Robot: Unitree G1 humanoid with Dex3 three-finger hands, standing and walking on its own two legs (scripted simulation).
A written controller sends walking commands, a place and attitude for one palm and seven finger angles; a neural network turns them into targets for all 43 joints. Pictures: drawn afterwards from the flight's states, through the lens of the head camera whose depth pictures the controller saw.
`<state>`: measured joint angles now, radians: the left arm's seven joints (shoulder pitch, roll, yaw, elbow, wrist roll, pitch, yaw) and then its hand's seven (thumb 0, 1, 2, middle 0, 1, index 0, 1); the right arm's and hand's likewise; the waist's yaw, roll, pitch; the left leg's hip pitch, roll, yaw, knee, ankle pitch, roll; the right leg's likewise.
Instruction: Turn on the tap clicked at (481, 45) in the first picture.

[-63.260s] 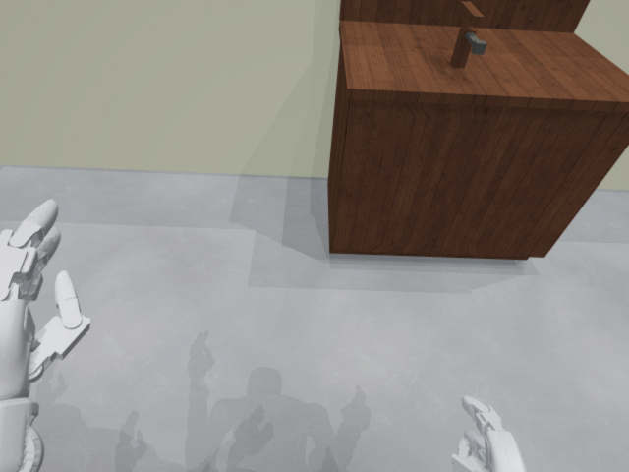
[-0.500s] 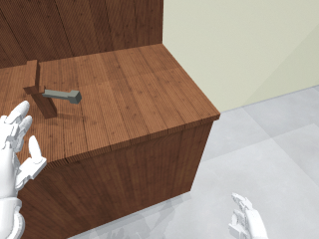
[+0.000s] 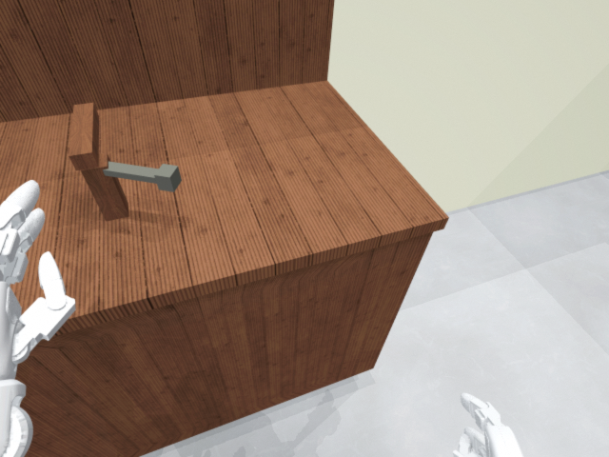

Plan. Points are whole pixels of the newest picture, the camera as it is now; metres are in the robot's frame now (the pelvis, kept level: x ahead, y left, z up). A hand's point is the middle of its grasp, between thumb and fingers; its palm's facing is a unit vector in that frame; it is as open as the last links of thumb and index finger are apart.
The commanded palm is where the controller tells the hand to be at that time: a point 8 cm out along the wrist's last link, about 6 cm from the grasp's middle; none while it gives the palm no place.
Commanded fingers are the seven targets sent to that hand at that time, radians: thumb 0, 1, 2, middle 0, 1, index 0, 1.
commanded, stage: come to a stop and stand still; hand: left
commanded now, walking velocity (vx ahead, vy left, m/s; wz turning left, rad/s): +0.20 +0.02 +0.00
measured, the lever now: (168, 177) +0.46 +0.25 +0.12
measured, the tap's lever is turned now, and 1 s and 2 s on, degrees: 59 59 59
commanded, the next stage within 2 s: look again from close up in 1.22 s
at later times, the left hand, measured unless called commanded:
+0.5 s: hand (29, 241) +0.27 +0.31 +0.18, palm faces +0.44 -0.83 -0.34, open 7.4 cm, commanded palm +0.20 +0.34 +0.19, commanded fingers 0.00 0.90 0.90 -0.20 -0.30 -0.20 -0.30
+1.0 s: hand (6, 257) +0.24 +0.32 +0.19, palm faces +0.43 -0.85 -0.32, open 7.4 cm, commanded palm +0.19 +0.35 +0.19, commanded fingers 0.00 0.90 0.90 -0.20 -0.30 -0.20 -0.30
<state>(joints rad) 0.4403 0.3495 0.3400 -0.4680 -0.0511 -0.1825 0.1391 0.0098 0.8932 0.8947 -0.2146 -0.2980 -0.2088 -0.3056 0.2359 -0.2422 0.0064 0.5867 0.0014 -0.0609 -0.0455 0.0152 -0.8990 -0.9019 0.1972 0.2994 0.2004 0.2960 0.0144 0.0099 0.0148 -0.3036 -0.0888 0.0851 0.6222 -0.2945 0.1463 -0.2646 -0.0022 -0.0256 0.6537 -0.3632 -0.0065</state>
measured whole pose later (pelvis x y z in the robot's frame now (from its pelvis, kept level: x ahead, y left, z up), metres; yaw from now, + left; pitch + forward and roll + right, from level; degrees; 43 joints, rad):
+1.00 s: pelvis +0.03 +0.07 +0.02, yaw +1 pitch -3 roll -1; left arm 0.41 0.33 0.32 -0.49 -0.06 -0.14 0.13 0.01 0.90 0.89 -0.21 -0.30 -0.21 -0.31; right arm 0.16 -0.20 0.01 0.59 0.01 -0.09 -0.06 0.01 -0.90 -0.90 0.20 0.30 0.20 0.30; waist 0.04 0.00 0.07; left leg -0.21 0.00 -0.03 0.40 -0.15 0.01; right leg -0.12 -0.04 -0.01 0.31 -0.15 0.05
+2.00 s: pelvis +0.04 +0.07 +0.02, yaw +0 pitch -1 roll -1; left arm 0.36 0.37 0.36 -0.48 -0.02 -0.22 0.09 0.01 0.90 0.90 -0.21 -0.30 -0.20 -0.30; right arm 0.16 -0.16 0.02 0.56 0.02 -0.13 0.01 0.01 -0.90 -0.90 0.20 0.30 0.20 0.30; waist 0.05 -0.03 0.09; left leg -0.27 0.01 -0.01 0.51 -0.21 0.01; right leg -0.20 -0.03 0.02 0.43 -0.22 0.05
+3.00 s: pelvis +0.04 +0.06 +0.01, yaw -1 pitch -2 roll -1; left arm 0.47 0.35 0.32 -0.46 -0.04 -0.21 0.06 0.01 0.90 0.89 -0.21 -0.30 -0.21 -0.31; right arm 0.19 -0.19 0.00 0.57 0.02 -0.15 0.00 0.01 -0.90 -0.90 0.20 0.30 0.20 0.30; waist 0.00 0.00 0.07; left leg -0.29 0.03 0.01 0.56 -0.24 0.00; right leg -0.23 -0.02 0.03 0.50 -0.24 0.04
